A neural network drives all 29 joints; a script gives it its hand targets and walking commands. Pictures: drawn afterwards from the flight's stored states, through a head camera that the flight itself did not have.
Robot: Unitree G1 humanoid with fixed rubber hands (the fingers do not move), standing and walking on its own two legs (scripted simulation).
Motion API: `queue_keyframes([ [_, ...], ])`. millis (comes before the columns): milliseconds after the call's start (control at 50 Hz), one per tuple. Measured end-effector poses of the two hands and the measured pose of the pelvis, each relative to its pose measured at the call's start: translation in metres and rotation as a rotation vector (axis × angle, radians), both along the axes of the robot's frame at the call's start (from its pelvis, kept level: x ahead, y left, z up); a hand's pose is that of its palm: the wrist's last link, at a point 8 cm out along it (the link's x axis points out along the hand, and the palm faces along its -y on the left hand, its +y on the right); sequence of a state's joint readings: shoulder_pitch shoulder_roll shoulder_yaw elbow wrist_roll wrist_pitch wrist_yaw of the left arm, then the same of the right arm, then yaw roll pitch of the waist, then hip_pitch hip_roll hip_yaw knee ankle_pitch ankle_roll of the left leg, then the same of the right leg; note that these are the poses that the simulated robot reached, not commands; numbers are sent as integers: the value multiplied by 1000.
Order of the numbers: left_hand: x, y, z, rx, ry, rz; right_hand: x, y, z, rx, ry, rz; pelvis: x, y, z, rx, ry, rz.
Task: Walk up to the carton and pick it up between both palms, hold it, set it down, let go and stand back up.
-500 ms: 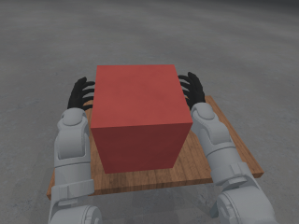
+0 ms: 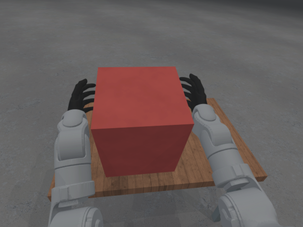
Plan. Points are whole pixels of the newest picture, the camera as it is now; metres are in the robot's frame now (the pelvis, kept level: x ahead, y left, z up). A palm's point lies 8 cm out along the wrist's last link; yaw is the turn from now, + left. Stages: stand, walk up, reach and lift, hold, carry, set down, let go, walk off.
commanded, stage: hold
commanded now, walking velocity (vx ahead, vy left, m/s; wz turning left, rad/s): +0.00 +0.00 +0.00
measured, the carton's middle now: (139, 123) +0.38 +0.01 +0.12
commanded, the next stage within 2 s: none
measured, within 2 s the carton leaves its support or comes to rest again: neither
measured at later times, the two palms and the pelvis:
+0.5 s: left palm (80, 110) +0.36 +0.16 +0.19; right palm (199, 104) +0.36 -0.15 +0.20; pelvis +0.00 +0.00 +0.00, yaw +0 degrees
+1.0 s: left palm (79, 113) +0.35 +0.16 +0.18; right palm (197, 106) +0.36 -0.14 +0.19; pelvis +0.01 +0.00 +0.00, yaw +0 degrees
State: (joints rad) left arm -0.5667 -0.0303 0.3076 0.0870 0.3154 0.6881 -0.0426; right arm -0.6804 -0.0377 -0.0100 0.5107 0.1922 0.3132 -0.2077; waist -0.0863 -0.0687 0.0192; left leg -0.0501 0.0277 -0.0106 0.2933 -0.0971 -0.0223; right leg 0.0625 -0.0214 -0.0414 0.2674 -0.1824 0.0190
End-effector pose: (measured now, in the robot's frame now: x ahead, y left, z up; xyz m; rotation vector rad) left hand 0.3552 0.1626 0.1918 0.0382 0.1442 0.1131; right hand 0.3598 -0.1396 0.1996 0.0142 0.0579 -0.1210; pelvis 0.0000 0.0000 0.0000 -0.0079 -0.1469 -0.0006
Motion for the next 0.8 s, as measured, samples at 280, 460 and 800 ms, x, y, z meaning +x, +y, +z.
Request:
queue_keyframes([
  [280, 2, -5, 1, 5, -8, -1, 2, -5, 2, -12, -9, 0, 2, -2, 0, 0, -3, -5],
  [460, 0, -7, 2, 8, -6, 5, 1, -7, -1, -8, -7, 5, 3, -4, 0, 0, -12, 0],
  [800, -1, 0, -8, 14, 21, 14, 5, 0, -10, 6, 20, 15, 3, -3, 0, 1, -5, -7],
])
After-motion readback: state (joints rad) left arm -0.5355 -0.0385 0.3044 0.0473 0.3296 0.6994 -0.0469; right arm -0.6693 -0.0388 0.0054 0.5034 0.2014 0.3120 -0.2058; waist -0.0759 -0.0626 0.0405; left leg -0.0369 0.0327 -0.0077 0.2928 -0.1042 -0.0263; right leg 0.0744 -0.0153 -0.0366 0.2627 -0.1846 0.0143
